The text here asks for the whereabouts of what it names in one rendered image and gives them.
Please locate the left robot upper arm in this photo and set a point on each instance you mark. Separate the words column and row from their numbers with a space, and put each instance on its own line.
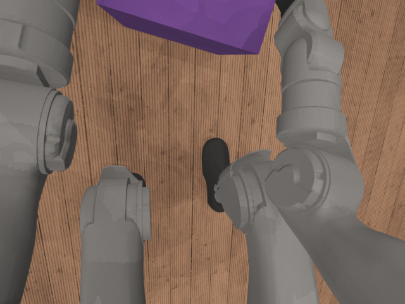
column 38, row 135

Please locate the robot right thigh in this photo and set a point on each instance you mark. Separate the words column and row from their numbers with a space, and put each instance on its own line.
column 280, row 269

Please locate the robot left forearm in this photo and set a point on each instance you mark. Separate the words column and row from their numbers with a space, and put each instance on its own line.
column 35, row 40

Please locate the right robot upper arm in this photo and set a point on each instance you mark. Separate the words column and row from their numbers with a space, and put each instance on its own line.
column 318, row 193

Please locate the carton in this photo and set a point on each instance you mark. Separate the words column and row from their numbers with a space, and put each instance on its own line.
column 221, row 27

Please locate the robot right hand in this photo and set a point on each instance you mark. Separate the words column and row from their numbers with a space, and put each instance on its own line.
column 283, row 5

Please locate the robot right forearm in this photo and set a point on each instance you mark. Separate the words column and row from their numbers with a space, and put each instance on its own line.
column 311, row 85

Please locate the robot left shin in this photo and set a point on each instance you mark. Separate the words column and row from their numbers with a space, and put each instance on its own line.
column 87, row 208

